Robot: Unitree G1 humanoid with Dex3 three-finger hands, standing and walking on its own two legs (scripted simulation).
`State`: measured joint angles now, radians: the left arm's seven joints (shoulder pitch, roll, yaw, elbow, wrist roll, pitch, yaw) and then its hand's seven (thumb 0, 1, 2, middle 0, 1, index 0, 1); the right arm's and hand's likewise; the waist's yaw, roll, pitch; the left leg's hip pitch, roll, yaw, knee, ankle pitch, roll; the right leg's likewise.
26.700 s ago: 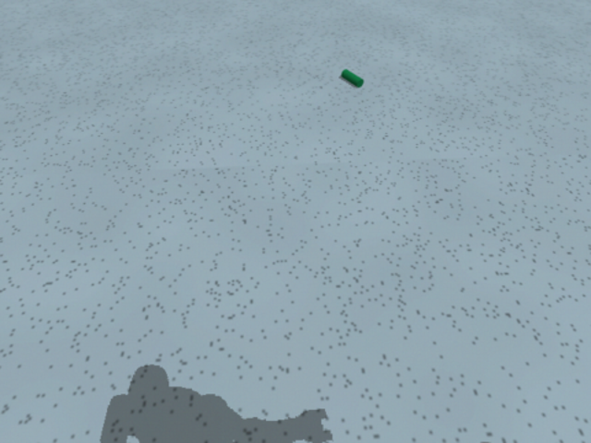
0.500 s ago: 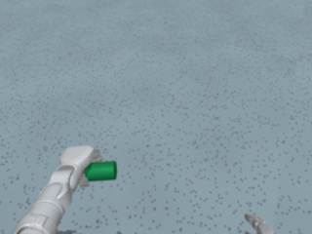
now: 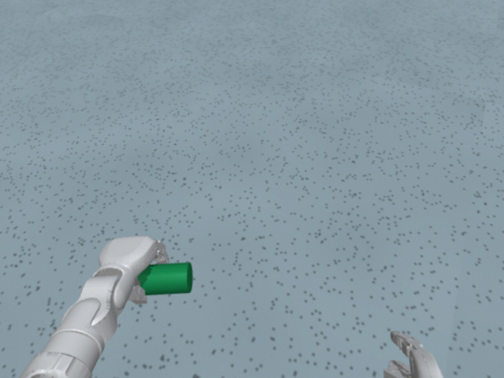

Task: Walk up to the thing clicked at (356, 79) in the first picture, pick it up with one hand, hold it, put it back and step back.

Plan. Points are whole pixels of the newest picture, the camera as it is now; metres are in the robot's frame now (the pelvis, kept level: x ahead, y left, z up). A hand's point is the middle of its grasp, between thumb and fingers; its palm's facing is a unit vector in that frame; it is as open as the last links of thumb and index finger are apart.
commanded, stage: hold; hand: left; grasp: from above
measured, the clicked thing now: (148, 279) +0.30 +0.21 -0.08
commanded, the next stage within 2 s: crouch in 0.76 s
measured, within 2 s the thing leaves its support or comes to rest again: neither
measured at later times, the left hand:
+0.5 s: hand (137, 277) +0.29 +0.21 -0.03, palm faces -0.45 -0.05 -0.89, open 8.3 cm
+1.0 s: hand (138, 276) +0.30 +0.22 -0.04, palm faces -0.45 -0.04 -0.89, open 8.3 cm
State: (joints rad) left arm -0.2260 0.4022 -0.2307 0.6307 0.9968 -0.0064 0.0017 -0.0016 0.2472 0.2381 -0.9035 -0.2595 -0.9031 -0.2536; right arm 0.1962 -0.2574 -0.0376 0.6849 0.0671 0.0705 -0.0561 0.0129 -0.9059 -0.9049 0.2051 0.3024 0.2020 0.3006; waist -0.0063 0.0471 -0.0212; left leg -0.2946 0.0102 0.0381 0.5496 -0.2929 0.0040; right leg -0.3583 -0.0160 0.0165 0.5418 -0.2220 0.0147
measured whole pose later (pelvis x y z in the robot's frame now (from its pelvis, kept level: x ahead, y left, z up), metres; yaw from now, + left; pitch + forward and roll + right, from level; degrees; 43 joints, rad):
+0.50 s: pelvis +0.00 +0.00 +0.00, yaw +0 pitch +1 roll +0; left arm -0.20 0.41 -0.22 0.57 0.99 -0.02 -0.04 0.00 0.27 0.20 -0.91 -0.24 -0.91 -0.24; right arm 0.17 -0.25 -0.03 0.67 0.07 0.08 -0.06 0.01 -0.91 -0.91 0.20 0.30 0.20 0.30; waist 0.00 0.05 0.00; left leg -0.24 0.01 0.03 0.49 -0.27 0.00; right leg -0.31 -0.02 0.01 0.50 -0.21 0.01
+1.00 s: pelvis +0.01 +0.00 +0.01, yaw +0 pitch +2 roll +0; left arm -0.21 0.40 -0.22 0.61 1.00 -0.02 0.00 0.00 0.28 0.20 -0.90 -0.24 -0.90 -0.23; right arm 0.19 -0.25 -0.04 0.67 0.07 0.10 -0.06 0.01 -0.90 -0.90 0.21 0.30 0.20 0.30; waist 0.00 0.04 0.00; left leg -0.24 0.01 0.03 0.48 -0.27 0.00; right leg -0.31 -0.02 0.01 0.49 -0.21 0.01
